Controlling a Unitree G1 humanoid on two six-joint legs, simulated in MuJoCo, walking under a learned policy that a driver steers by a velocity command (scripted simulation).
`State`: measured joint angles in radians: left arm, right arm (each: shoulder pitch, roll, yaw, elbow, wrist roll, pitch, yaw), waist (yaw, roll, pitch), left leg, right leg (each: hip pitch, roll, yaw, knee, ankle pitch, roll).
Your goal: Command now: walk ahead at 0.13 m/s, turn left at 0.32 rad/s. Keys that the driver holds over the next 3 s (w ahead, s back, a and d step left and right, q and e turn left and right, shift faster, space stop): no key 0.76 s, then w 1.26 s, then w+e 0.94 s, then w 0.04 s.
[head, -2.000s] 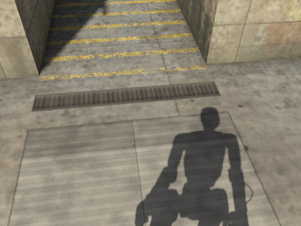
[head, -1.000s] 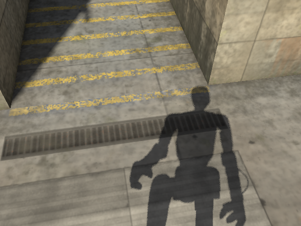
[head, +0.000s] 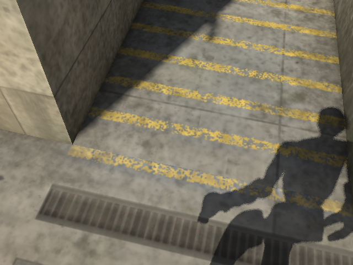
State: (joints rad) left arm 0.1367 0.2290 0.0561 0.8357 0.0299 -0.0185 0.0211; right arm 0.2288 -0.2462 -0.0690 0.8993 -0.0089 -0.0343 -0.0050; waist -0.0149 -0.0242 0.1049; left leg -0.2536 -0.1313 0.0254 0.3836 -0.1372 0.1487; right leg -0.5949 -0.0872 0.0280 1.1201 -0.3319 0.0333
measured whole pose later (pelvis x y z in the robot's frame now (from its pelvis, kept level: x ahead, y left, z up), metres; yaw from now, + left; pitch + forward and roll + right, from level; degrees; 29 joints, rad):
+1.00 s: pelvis +0.09 -0.05 +0.00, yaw +3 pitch -1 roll +0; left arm 0.36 0.21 0.04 1.09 0.02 -0.01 0.01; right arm 0.30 -0.19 0.00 1.09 -0.03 -0.03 0.00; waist 0.01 -0.01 -0.01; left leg -0.23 -0.03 0.02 0.65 -0.43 0.10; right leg -0.13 0.05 -0.01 0.39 -0.25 -0.07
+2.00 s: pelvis +0.59 -0.03 +0.00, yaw +2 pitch +1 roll -1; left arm 0.40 0.22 0.03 1.06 0.02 -0.11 0.00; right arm 0.02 -0.17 -0.02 0.90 -0.02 -0.05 0.01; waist 0.07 0.00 0.04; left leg -0.47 0.05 0.07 0.52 -0.11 0.06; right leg 0.07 0.08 -0.08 0.24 -0.32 -0.07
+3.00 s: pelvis +1.11 -0.17 +0.01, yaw -28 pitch +2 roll +1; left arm 0.47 0.24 0.07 0.89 0.00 -0.07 0.01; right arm 0.01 -0.26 -0.03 0.76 -0.04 -0.03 0.03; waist 0.10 0.05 0.03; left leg -0.68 0.06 -0.04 0.72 0.01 -0.04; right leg 0.01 0.16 0.19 0.22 -0.23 -0.14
